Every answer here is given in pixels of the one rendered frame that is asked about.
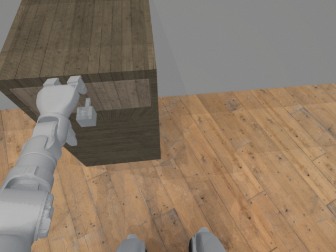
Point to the robot left shin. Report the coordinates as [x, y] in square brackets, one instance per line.
[132, 236]

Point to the robot left upper arm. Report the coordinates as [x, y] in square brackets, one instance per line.
[25, 216]

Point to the handle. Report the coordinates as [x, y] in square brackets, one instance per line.
[86, 116]

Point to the robot left forearm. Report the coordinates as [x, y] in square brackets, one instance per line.
[39, 155]

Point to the drawer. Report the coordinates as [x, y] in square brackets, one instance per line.
[107, 95]

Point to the robot left hand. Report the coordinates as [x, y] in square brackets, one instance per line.
[61, 99]

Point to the right robot thigh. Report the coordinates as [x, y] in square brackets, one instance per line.
[206, 242]

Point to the cabinet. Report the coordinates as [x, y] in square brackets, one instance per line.
[101, 40]

